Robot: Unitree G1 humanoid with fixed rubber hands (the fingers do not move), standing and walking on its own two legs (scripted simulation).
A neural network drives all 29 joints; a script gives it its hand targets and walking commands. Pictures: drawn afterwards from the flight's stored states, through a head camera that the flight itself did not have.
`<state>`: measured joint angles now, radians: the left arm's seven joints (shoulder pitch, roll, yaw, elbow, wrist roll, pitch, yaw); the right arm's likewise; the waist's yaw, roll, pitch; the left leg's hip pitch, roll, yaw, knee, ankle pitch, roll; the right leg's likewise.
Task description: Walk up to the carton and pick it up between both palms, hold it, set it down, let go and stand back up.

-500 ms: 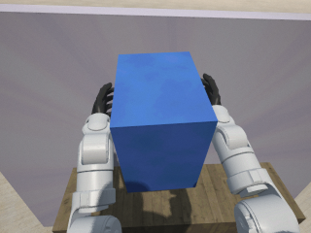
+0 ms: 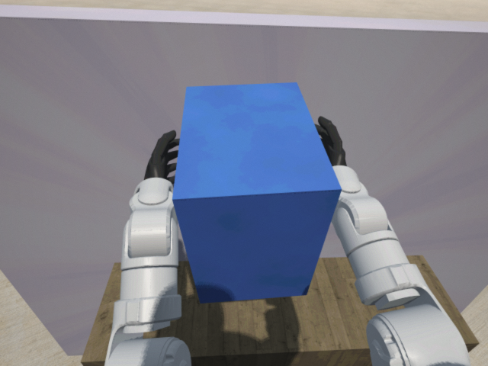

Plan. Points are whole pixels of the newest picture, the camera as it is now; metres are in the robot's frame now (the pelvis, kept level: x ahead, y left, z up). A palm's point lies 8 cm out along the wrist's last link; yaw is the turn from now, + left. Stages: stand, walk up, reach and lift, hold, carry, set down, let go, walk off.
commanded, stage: hold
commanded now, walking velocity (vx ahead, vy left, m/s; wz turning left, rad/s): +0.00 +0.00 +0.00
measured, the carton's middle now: (248, 193) +0.35 +0.00 +0.16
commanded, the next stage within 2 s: set down in 0.20 s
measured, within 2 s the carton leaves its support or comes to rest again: neither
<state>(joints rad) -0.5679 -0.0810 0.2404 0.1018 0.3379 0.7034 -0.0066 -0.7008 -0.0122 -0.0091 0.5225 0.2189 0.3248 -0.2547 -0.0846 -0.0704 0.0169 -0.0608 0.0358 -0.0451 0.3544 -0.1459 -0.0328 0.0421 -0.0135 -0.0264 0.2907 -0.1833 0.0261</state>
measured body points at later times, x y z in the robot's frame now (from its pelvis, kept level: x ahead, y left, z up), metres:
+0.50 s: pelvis +0.01 +0.00 +0.00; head -0.06 +0.03 +0.44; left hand +0.37 +0.15 +0.21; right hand +0.38 -0.13 +0.22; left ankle +0.04 +0.14 -0.75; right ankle +0.00 -0.13 -0.75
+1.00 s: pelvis +0.01 +0.00 +0.00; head -0.01 +0.04 +0.45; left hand +0.38 +0.14 +0.13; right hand +0.39 -0.13 +0.15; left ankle +0.04 +0.14 -0.75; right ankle +0.00 -0.13 -0.75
